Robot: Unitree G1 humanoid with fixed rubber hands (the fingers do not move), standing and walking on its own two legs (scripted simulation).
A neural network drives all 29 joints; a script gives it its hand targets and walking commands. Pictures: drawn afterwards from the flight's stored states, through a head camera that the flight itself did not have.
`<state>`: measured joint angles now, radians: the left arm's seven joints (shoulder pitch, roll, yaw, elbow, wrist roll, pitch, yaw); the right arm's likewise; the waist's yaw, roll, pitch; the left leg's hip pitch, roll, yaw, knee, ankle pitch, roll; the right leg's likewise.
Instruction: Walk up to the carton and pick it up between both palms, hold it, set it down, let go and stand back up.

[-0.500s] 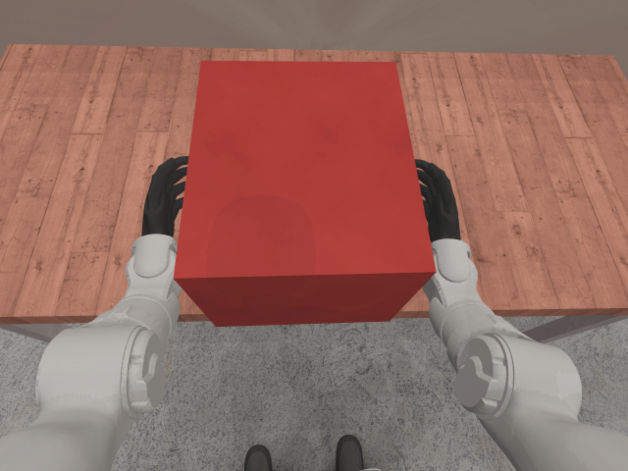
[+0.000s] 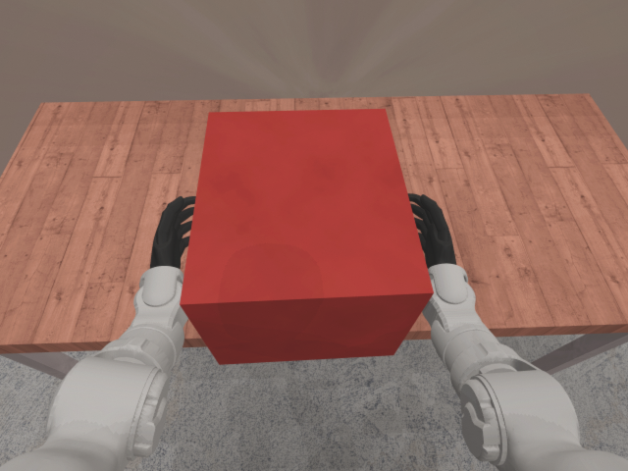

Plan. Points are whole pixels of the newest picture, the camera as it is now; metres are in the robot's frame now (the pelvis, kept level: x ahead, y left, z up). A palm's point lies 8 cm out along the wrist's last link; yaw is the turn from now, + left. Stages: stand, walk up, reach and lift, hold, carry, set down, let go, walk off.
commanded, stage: reach and lift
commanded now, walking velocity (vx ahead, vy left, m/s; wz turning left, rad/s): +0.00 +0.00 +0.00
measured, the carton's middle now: (302, 235) +0.46 +0.00 -0.03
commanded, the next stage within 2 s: none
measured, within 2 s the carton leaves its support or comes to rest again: neither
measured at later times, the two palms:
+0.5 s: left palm (145, 231) +0.39 +0.18 +0.10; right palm (465, 222) +0.38 -0.18 +0.11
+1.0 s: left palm (115, 231) +0.36 +0.19 +0.15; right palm (480, 222) +0.35 -0.18 +0.15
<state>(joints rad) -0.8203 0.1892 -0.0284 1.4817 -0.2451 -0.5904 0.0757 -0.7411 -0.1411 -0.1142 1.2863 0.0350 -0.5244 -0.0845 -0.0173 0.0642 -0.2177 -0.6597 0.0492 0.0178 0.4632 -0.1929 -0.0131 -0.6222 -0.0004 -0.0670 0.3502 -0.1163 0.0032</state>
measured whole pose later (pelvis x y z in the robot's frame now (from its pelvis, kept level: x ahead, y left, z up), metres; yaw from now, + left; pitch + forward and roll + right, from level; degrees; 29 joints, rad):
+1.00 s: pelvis +0.00 +0.00 +0.02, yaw +2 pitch -2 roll -1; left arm -0.46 0.08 0.24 0.29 0.12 0.37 -0.01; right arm -0.47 -0.13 -0.05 0.45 0.18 0.21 -0.12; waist -0.06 -0.03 -0.02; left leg -0.10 0.02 -0.02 0.30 -0.17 -0.02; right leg -0.06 0.00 -0.05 0.21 -0.11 0.00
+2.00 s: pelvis -0.01 +0.00 +0.02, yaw +2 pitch -3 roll -1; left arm -0.52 0.07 0.25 0.15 0.18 0.55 -0.04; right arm -0.51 -0.13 -0.08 0.40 0.19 0.27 -0.10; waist -0.06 -0.03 -0.01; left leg -0.08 0.01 -0.02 0.30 -0.16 -0.01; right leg -0.06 -0.01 -0.03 0.23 -0.12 0.01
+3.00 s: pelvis -0.01 -0.01 +0.02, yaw +2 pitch -6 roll -1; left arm -0.54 0.07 0.30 0.07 0.22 0.66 -0.07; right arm -0.58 -0.14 -0.06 0.42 0.22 0.34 -0.11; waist -0.07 -0.05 0.00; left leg -0.04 0.02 -0.03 0.30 -0.17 -0.02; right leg -0.01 0.00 -0.04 0.23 -0.12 0.00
